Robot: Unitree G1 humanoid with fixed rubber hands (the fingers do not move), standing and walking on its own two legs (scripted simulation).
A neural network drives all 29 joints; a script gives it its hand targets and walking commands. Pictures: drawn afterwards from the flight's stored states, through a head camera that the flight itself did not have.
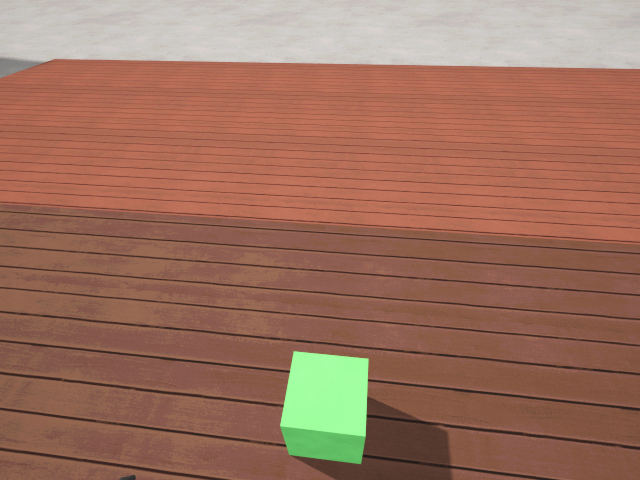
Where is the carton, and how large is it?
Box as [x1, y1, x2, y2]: [280, 351, 368, 463]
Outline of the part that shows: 294,351 280,424 289,454 360,463 365,436 368,359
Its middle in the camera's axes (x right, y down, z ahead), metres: +0.02 +0.49 +1.10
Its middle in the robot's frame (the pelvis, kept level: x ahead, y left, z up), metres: +0.46 +0.05 -0.66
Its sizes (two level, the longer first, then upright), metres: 0.210 0.200 0.250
